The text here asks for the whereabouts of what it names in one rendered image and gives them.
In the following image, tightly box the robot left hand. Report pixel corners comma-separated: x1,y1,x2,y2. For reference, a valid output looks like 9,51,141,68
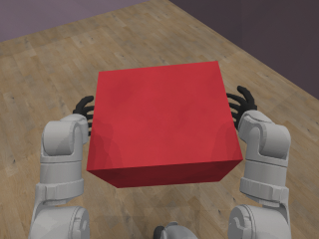
73,96,95,136

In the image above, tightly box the robot left upper arm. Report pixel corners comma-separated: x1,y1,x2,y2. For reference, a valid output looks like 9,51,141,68
29,205,90,239

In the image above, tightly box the robot left forearm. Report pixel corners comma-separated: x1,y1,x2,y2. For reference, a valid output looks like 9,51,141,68
28,114,89,239

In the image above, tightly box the robot right upper arm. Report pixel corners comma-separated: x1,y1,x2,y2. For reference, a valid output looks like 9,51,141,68
227,204,291,239

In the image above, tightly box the robot right hand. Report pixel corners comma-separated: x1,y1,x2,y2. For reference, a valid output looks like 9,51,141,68
226,86,257,130

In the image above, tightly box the carton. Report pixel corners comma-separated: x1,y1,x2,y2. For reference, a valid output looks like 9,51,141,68
86,61,243,188

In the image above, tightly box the robot right foot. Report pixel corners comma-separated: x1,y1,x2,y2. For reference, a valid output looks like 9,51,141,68
153,225,164,239

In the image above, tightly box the robot right shin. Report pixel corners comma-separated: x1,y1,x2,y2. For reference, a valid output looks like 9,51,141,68
160,221,178,239

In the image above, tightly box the robot right forearm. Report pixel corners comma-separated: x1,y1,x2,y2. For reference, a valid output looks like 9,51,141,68
237,110,292,239

